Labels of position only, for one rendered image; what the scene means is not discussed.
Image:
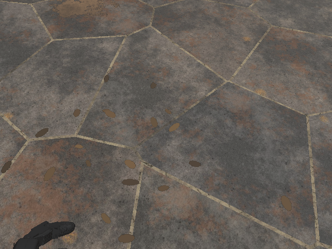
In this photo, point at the robot left hand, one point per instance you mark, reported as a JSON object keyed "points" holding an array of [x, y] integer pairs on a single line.
{"points": [[43, 233]]}

